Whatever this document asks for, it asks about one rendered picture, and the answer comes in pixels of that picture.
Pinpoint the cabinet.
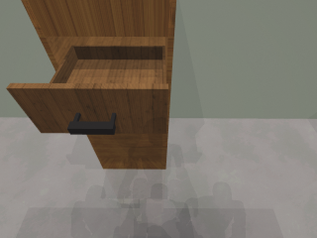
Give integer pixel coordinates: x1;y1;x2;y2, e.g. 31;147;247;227
21;0;176;170

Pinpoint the drawer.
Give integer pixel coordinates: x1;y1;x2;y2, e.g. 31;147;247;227
6;45;168;134

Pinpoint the handle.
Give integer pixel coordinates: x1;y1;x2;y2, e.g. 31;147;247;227
67;112;117;135

